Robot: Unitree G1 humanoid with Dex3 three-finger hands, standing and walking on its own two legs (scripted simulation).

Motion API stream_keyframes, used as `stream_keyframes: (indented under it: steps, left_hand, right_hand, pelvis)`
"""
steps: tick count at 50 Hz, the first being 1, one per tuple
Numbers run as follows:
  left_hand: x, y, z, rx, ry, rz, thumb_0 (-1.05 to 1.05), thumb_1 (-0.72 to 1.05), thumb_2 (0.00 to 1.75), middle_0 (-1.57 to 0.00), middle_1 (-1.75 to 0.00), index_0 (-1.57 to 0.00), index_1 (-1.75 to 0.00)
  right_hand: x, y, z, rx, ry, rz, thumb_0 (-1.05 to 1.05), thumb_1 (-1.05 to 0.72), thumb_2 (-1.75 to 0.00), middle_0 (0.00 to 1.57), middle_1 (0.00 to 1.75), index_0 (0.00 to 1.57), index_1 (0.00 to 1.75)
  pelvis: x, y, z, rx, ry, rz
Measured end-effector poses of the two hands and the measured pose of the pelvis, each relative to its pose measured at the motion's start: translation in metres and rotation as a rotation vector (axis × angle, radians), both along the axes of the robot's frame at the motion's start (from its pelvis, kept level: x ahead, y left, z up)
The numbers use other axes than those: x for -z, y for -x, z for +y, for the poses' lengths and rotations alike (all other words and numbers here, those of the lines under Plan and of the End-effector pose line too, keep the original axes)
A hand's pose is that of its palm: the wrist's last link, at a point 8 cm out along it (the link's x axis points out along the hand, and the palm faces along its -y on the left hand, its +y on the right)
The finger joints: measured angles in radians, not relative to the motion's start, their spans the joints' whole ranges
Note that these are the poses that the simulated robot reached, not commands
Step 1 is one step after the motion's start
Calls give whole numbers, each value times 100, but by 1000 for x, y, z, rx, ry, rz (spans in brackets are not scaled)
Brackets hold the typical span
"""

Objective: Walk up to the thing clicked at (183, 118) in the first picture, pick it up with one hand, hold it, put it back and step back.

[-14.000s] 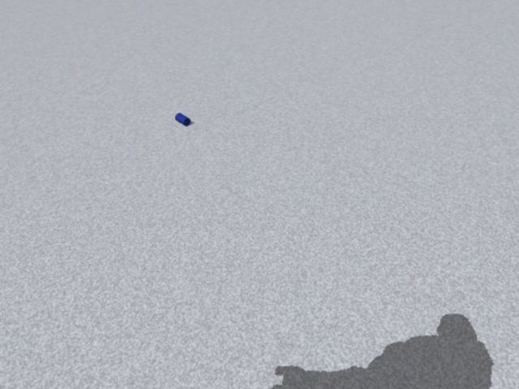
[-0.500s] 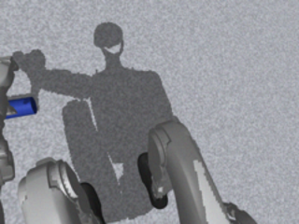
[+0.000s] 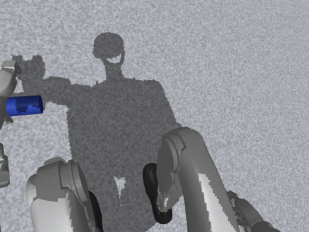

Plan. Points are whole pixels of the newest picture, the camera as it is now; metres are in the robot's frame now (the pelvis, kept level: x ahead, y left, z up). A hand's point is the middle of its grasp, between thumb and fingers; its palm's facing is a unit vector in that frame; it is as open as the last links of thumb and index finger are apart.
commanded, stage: rest palm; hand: left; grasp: from above
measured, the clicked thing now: (23, 105) +0.49 +0.27 -0.29
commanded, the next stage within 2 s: close in 1.22 s
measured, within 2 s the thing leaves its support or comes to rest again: neither
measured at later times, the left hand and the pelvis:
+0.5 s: hand (17, 103) +0.49 +0.27 -0.24, palm faces -0.46 -0.04 -0.88, open 14.0 cm; pelvis +0.00 +0.00 -0.02, yaw -3 degrees
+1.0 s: hand (19, 106) +0.48 +0.27 -0.26, palm faces -0.48 -0.05 -0.88, open 13.7 cm; pelvis +0.00 +0.00 -0.02, yaw -5 degrees
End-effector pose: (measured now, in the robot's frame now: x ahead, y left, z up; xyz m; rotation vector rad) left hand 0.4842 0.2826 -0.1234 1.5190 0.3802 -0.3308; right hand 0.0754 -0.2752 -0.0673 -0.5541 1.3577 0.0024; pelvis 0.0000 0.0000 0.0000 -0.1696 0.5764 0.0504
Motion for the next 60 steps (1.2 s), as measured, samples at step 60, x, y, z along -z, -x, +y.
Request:
stream_keyframes:
  steps: [60]
  left_hand:
    - [79,-10,-21,10,34,25,0,-41,95,-11,-102,-13,-99]
  right_hand:
    - [-16,57,28,-95,-68,142,0,-91,-90,20,30,21,30]
  pelvis:
    - [15,2,1,51,66,-75]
